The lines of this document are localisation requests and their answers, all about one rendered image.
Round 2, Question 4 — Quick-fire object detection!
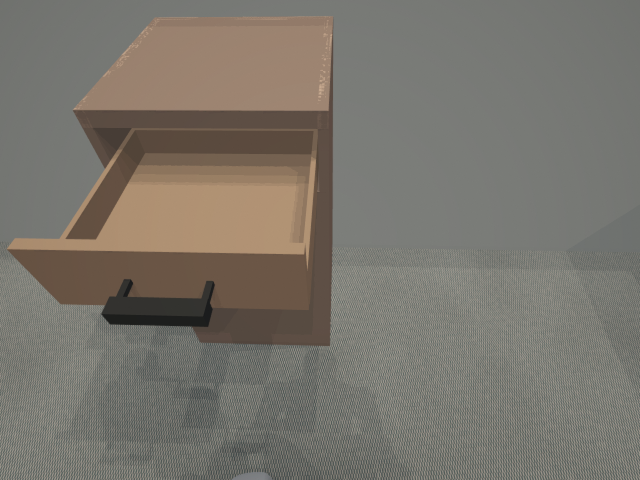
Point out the handle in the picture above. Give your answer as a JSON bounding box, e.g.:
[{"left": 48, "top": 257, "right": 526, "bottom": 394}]
[{"left": 101, "top": 279, "right": 215, "bottom": 327}]

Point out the drawer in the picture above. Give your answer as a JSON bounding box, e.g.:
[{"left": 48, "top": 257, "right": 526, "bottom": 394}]
[{"left": 7, "top": 128, "right": 319, "bottom": 310}]

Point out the cabinet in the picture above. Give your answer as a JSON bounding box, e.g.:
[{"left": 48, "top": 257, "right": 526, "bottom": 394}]
[{"left": 73, "top": 16, "right": 333, "bottom": 346}]

